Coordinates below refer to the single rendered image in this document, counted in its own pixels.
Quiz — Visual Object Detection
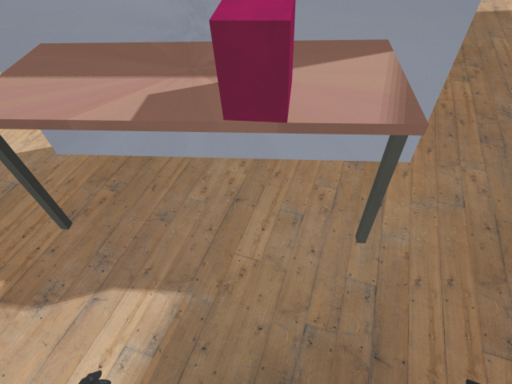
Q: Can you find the table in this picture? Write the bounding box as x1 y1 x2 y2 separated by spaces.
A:
0 39 429 243

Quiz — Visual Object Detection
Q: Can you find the carton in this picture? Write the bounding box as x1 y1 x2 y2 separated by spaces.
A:
209 0 295 122

